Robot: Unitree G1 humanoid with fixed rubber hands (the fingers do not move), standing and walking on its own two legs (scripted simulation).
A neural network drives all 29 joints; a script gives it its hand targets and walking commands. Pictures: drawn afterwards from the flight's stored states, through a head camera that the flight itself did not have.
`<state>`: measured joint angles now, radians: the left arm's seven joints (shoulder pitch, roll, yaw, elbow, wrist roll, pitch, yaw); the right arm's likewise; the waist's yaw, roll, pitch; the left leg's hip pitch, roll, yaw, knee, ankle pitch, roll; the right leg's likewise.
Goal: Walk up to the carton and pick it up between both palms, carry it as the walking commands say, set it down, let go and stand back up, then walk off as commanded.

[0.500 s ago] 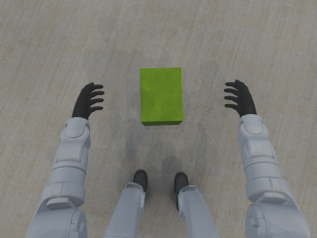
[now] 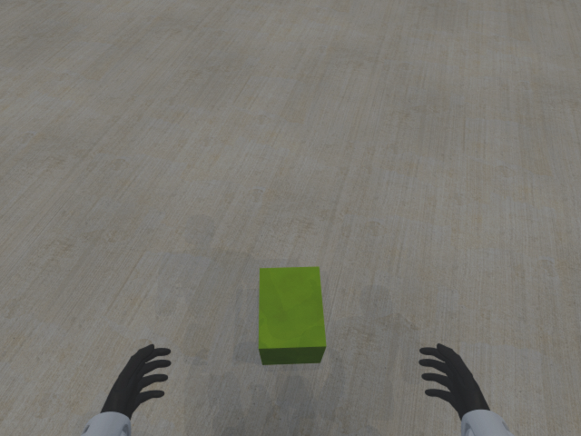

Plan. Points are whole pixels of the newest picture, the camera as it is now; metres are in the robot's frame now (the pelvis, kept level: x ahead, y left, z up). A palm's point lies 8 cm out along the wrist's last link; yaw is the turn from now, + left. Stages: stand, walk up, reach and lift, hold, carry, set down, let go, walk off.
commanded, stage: let go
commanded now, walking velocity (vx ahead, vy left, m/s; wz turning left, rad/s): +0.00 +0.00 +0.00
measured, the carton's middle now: (290, 316) +0.50 +0.01 -0.67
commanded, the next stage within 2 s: stand in 0.52 s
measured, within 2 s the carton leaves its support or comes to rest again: neither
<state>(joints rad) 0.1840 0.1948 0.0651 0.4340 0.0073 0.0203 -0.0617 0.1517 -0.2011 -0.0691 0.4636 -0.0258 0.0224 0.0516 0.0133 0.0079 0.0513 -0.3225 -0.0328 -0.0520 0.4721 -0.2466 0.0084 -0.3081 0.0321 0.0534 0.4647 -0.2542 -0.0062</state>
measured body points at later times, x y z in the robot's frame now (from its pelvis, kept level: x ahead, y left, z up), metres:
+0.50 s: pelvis +0.01 +0.00 +0.00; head +0.02 +0.00 +0.45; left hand +0.18 +0.24 -0.07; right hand +0.18 -0.23 -0.07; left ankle -0.01 +0.11 -0.74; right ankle -0.01 -0.12 -0.74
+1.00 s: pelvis +0.03 +0.00 +0.00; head +0.03 +0.01 +0.45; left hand +0.16 +0.29 -0.11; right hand +0.16 -0.29 -0.09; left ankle -0.01 +0.11 -0.74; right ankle -0.01 -0.12 -0.74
